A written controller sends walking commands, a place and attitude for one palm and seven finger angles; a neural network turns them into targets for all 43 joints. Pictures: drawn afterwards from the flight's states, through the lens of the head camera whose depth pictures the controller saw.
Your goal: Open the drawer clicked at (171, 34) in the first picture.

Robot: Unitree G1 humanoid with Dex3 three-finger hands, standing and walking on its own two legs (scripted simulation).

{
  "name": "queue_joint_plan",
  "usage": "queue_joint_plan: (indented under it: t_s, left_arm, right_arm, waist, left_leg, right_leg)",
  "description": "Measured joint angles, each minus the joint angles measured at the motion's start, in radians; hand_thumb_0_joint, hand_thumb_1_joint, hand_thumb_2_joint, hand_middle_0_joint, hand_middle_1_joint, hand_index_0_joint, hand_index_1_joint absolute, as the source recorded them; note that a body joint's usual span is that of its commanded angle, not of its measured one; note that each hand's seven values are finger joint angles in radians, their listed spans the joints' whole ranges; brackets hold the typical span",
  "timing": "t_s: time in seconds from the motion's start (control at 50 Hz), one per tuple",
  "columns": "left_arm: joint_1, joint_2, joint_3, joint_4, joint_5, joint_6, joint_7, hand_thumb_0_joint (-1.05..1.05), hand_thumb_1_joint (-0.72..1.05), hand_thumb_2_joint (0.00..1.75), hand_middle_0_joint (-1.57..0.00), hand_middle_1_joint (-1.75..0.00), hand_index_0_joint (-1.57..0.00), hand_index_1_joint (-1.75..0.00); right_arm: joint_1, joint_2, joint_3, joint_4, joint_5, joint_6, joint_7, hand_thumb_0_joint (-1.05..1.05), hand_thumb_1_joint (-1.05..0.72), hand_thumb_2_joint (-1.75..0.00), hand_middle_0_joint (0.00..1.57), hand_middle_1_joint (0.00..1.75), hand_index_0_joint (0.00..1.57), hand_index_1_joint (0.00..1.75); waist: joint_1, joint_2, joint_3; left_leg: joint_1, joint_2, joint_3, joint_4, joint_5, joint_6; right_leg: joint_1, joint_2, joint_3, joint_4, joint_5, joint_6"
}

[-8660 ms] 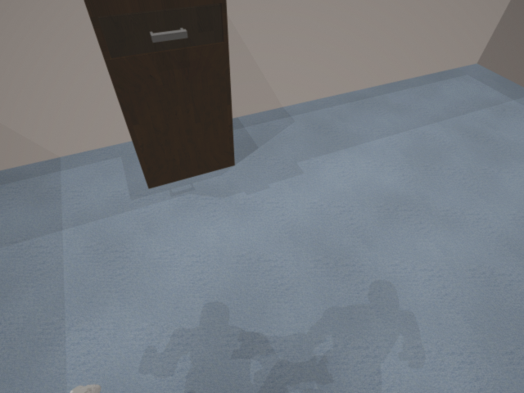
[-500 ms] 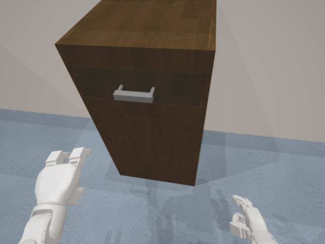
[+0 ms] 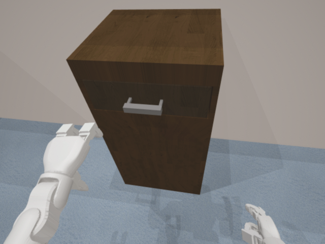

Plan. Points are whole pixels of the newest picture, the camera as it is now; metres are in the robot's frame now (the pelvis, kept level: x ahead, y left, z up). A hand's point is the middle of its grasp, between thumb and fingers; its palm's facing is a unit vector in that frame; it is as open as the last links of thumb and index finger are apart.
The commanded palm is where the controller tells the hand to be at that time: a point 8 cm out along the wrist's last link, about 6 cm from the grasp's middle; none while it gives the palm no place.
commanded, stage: raise the hand with hooked fingers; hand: left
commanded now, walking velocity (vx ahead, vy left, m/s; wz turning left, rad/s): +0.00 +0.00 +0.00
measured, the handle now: (144, 105) +0.55 +0.14 +0.01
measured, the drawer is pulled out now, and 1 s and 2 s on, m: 0.00 0.00 0.00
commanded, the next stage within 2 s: move the hooked fingers above the handle in 0.68 s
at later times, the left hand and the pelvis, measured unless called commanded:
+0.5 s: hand (65, 143) +0.29 +0.26 +0.12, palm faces +0.02 -0.09 -1.00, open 13.8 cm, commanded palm +0.27 +0.26 +0.18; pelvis -0.01 +0.02 +0.01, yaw +1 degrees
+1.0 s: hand (84, 144) +0.30 +0.22 +0.11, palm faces +0.02 -0.08 -1.00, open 13.8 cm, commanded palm +0.29 +0.23 +0.17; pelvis -0.02 +0.01 +0.01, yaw +1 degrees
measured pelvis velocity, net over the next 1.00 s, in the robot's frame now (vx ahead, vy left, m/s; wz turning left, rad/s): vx -0.02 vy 0.01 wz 0.02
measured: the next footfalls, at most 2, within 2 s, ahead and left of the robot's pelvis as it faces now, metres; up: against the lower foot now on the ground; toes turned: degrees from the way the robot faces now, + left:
none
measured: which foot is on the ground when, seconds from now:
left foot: down 0.00-1.00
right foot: down 0.00-1.00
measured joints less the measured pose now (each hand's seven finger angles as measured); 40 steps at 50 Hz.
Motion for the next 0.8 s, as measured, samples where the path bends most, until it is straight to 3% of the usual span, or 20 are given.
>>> queue_joint_plan:
  t_s: [0.18,0.42,0.52,0.64,0.8]
  left_arm:
    - [-0.139,0.042,0.000,0.036,-0.036,0.039,-0.128,0.00,-0.45,0.32,-0.31,-1.18,-0.32,-1.17]
    - [-0.226,0.086,0.037,0.063,-0.083,-0.013,-0.220,0.00,-0.49,0.31,-0.31,-1.20,-0.32,-1.19]
    - [-0.188,0.079,0.037,0.042,-0.081,-0.044,-0.219,0.00,-0.49,0.30,-0.31,-1.20,-0.32,-1.20]
    - [-0.175,0.076,0.025,0.038,-0.071,-0.084,-0.167,0.00,-0.49,0.30,-0.32,-1.20,-0.32,-1.20]
    - [-0.206,0.070,0.017,0.080,-0.065,-0.035,-0.151,0.00,-0.49,0.30,-0.32,-1.20,-0.32,-1.20]
  right_arm:
    - [-0.014,0.019,0.034,-0.009,0.017,0.029,0.005,0.01,-0.91,-0.89,0.20,0.30,0.20,0.30]
    - [0.028,-0.003,0.031,0.008,0.027,0.046,0.016,0.01,-0.91,-0.89,0.20,0.30,0.20,0.30]
    - [0.053,-0.016,0.017,0.009,0.023,0.043,0.021,0.01,-0.91,-0.89,0.20,0.30,0.20,0.30]
    - [0.058,-0.020,0.006,0.028,0.025,0.034,0.012,0.01,-0.91,-0.89,0.20,0.30,0.20,0.30]
    - [0.035,-0.009,0.015,0.034,0.033,0.032,0.009,0.01,-0.91,-0.89,0.20,0.30,0.20,0.30]
  waist:
    - [0.011,0.007,0.021]
    - [0.001,0.014,0.044]
    - [0.000,0.013,0.052]
    - [0.007,0.009,0.059]
    - [0.006,0.016,0.054]
  left_leg:
    - [0.067,-0.010,-0.010,-0.072,0.037,0.011]
    - [0.094,-0.018,-0.010,-0.133,0.079,0.021]
    - [0.086,-0.018,-0.007,-0.139,0.089,0.023]
    - [0.077,-0.017,-0.010,-0.134,0.094,0.022]
    - [0.084,-0.015,-0.013,-0.142,0.104,0.017]
  right_leg:
    - [0.079,-0.006,-0.010,-0.090,0.044,0.012]
    - [0.110,-0.011,-0.010,-0.159,0.091,0.022]
    - [0.101,-0.011,-0.007,-0.163,0.101,0.023]
    - [0.091,-0.010,-0.010,-0.155,0.103,0.021]
    - [0.096,-0.007,-0.013,-0.157,0.108,0.016]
